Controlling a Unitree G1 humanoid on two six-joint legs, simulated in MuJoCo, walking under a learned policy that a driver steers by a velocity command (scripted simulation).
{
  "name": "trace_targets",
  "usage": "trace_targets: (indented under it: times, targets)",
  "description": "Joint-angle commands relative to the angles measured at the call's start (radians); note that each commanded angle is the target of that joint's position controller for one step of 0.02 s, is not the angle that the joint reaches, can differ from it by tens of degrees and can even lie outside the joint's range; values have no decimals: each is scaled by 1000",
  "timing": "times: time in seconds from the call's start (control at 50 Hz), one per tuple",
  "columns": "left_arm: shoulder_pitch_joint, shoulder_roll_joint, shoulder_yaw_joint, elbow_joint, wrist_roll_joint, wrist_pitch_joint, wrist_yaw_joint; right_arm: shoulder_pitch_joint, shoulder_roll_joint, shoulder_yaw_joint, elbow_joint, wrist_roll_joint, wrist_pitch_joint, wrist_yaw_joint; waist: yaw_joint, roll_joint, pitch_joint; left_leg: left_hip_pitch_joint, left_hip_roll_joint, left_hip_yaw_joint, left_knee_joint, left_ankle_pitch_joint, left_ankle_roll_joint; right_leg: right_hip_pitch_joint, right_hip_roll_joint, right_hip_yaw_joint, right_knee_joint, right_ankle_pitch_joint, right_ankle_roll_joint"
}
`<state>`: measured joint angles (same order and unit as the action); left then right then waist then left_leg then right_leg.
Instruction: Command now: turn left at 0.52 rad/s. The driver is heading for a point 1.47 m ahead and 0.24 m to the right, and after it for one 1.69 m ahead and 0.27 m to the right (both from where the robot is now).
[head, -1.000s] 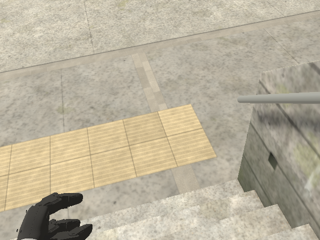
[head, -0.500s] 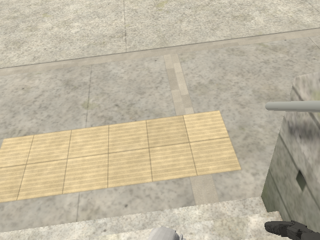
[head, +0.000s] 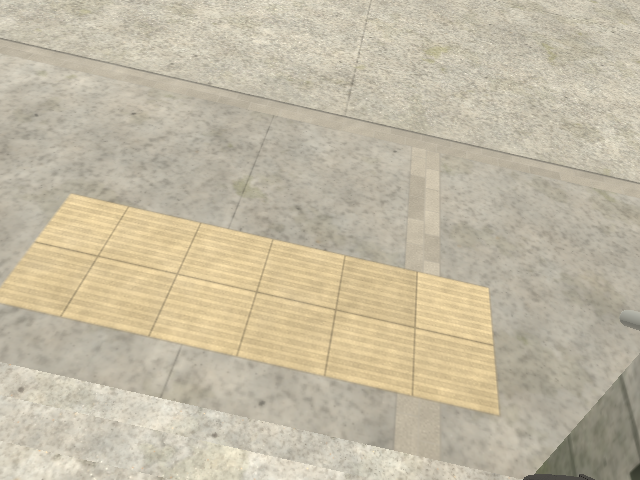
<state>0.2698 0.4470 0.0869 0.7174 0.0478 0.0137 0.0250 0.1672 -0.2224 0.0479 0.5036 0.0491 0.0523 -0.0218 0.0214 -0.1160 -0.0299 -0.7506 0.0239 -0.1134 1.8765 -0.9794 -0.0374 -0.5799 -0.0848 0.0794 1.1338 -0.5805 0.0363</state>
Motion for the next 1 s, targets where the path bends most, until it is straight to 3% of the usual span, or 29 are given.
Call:
trace_targets:
  times: [0.02,0.04,0.06,0.08,0.1,0.12,0.16,0.22,0.26,0.3,0.36,0.38,0.4,0.42,0.44,0.46,0.48,0.5,0.54,0.58,0.62,0.8,0.82,0.84,0.88,0.92,0.94,0.98,1.0]
  targets:
    - [-287,-205,-77,-218,14,-57,8,-17,-315,-80,33,-48,8,-61,-29,692,295,-7,62,-653,-1389,59,53,-624,343,193,290,77,-67]
    - [-167,-167,-69,-174,-5,-49,17,-211,-260,-65,22,-59,18,-72,103,765,95,-33,38,-475,-1218,76,89,-430,356,136,287,268,-61]
    - [-51,-103,-44,-93,-26,-31,21,-306,-172,-37,7,-69,15,-71,167,706,-66,-54,37,-385,-1129,92,96,-249,372,112,391,418,-19]
    - [9,-67,-28,-48,-35,-7,21,-333,-107,-15,9,-64,4,-63,193,628,-132,-50,59,-345,-1054,136,108,-178,372,115,460,481,10]
    - [-6,-49,-26,-19,-35,20,20,-306,-63,2,31,-56,-5,-56,174,492,-146,-56,83,-323,-987,208,118,-108,337,124,486,532,32]
    - [-51,-45,-32,-23,-35,44,14,-252,-53,7,55,-49,-16,-51,140,352,-129,-59,102,-325,-945,255,136,-50,294,124,479,572,44]
    - [-136,-54,-45,-38,-35,72,4,-150,-71,8,106,-52,-32,-55,84,197,-56,54,103,-310,-878,306,137,-82,226,128,338,587,58]
    - [-277,-71,-48,-54,-23,56,-7,60,-89,2,162,-78,-68,-67,-54,101,4,339,87,-302,-843,306,150,-264,200,142,0,648,81]
    - [-315,-101,-48,-63,-32,29,-24,124,-101,-9,186,-91,-80,-74,-97,89,23,397,80,-298,-864,266,181,-211,171,124,-348,804,62]
    - [-202,-155,-62,-31,-54,10,-53,97,-103,-32,212,-88,-66,-76,-43,119,37,214,37,-168,-850,249,201,132,110,-29,-688,938,-7]
    - [141,-197,-59,80,-80,42,-73,77,-112,-62,233,-78,-22,-74,53,193,76,-45,-61,-19,-694,494,188,661,64,-218,-917,963,-91]
    - [285,-188,-51,126,-71,46,-66,40,-82,-67,226,-74,-16,-67,118,116,50,-109,-157,57,-381,495,156,778,7,-165,-957,919,-139]
    - [418,-195,-74,152,-61,25,-67,-32,-18,-73,209,-48,-7,-43,208,-8,-27,-321,-288,131,170,108,120,904,-95,-35,-767,1038,-180]
    - [346,-124,-95,131,-40,0,-77,0,45,-68,148,-39,-7,-33,63,-50,-20,-440,-275,76,540,81,115,819,-121,-26,-448,1366,-140]
    - [284,-63,-72,108,-44,-7,-68,73,66,-60,131,-44,-19,-35,-16,-63,-75,-498,-240,-70,538,251,120,775,-204,91,-452,1265,-145]
    - [185,8,-51,75,-47,-17,-48,113,68,-46,151,-51,-18,-47,-69,-115,-63,-508,-184,-94,497,314,97,638,-322,259,-574,969,-258]
    - [93,55,-23,48,-63,-26,-19,-75,-9,-55,88,-109,-20,-55,-5,-142,-21,-608,-163,-91,554,435,34,546,-394,381,-762,546,-343]
    - [0,-33,-61,19,-54,-17,-7,-198,-104,-87,65,-108,-14,-55,-14,0,30,-607,-167,-108,454,590,-3,408,-325,354,-813,255,-309]
    - [6,-122,-107,34,-45,-10,1,-190,-71,-89,82,-85,20,-34,-34,31,104,-510,-182,-103,401,655,-42,210,-220,281,-764,272,-260]
    - [65,-106,-106,51,-48,-21,-1,-97,-20,-81,126,-76,45,-28,-37,21,76,-443,-222,-49,502,633,-59,174,-141,194,-723,370,-242]
    - [124,-89,-99,70,-51,-35,-5,-106,-11,-78,111,-84,53,-39,-16,27,62,-469,-225,-49,538,590,-56,240,-138,191,-706,452,-259]
    - [233,-82,-89,63,-26,-36,46,-250,-6,-50,-1,-62,72,-46,77,77,-2,-505,-157,-60,496,441,-45,516,-210,230,-721,597,-360]
    - [250,-67,-85,67,-18,-41,48,-245,15,-43,0,-57,69,-46,88,50,-22,-458,-143,-84,571,306,-20,530,-257,261,-762,726,-389]
    - [248,-40,-80,57,-18,-36,36,-235,17,-38,-3,-42,65,-47,84,64,-33,-397,-134,2,533,216,7,521,-272,219,-818,829,-412]
    - [193,-35,-77,43,-15,-37,34,-243,9,-26,-21,-44,59,-44,58,65,-35,-258,-72,22,357,188,48,469,-247,153,-848,828,-373]
    - [141,-25,-76,33,-23,-32,25,-162,1,-14,8,-47,60,-24,15,52,-64,-12,-45,114,128,133,82,359,-181,49,-910,643,-296]
    - [115,-11,-69,32,-35,-29,18,-95,6,-5,29,-47,58,-12,-13,5,-65,158,-46,152,17,97,110,267,-153,-14,-960,582,-255]
    - [89,11,-40,38,-86,-14,-6,46,-10,5,57,-63,42,8,-57,-107,-16,487,-83,181,-243,-24,185,50,-129,-63,-1044,530,-191]
    - [75,21,-13,55,-101,-2,-13,213,-28,2,107,-69,25,17,-134,-30,71,559,-91,134,-503,37,196,-33,-107,-62,-923,459,-156]
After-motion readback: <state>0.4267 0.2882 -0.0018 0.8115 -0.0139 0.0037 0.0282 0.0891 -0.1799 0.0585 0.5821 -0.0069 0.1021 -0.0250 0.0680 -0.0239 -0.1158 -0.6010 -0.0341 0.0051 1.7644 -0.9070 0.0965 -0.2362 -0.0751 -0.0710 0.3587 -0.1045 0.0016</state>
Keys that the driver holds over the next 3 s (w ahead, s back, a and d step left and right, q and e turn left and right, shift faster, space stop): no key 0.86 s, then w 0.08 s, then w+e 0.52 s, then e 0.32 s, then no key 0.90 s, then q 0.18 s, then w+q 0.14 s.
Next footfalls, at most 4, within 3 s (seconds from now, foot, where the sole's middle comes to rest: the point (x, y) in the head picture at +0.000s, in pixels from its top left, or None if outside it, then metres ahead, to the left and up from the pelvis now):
0.40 right None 0.12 -0.10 -0.75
1.00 left None -0.04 0.15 -0.54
1.58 right None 0.15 -0.02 -0.75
2.32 left None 0.37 0.10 -0.95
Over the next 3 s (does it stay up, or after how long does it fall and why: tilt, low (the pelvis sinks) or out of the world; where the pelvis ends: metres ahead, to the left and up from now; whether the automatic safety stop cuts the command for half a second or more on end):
stays up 0.24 -0.02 -0.11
